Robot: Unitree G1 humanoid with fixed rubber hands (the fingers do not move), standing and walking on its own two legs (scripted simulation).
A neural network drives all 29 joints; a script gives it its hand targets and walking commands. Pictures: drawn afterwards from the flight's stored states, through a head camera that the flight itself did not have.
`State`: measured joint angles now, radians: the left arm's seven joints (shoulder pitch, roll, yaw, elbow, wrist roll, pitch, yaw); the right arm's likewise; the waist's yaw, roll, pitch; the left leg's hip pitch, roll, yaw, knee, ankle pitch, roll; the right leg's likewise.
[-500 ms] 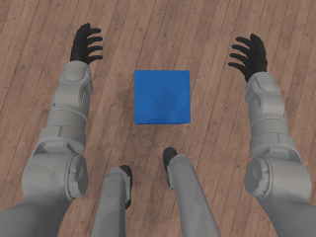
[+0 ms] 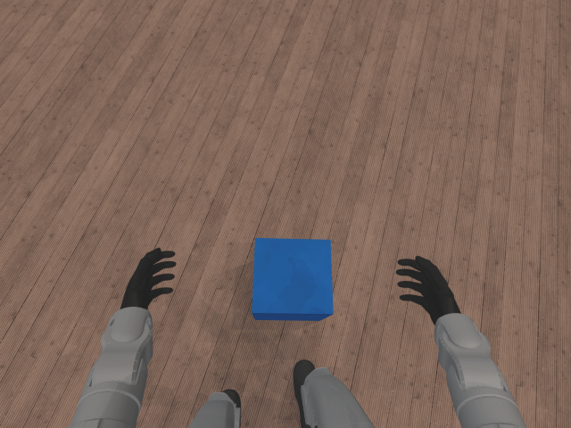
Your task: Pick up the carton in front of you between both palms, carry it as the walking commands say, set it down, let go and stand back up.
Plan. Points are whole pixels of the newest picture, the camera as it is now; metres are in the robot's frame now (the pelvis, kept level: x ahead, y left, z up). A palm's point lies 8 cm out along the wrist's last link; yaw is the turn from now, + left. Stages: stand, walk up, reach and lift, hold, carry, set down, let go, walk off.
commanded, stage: let go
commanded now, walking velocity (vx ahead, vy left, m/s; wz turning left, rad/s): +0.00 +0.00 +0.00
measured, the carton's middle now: (290, 282) +0.40 -0.07 -0.61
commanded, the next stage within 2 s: stand in 0.78 s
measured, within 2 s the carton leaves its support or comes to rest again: neither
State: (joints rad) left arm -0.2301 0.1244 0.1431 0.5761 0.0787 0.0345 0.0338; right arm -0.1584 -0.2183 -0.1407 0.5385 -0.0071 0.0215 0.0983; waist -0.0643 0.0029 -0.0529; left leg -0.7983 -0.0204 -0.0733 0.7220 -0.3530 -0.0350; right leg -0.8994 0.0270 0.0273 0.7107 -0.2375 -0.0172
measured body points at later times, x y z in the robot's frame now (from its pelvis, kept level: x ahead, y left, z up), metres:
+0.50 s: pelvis +0.03 +0.04 +0.04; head +0.05 +0.03 +0.49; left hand +0.20 +0.27 -0.04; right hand +0.20 -0.20 -0.04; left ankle -0.02 +0.14 -0.70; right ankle +0.04 -0.10 -0.70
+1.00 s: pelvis +0.03 +0.02 +0.03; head +0.04 +0.00 +0.48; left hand +0.18 +0.30 -0.06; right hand +0.18 -0.27 -0.06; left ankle -0.02 +0.14 -0.70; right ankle +0.04 -0.10 -0.70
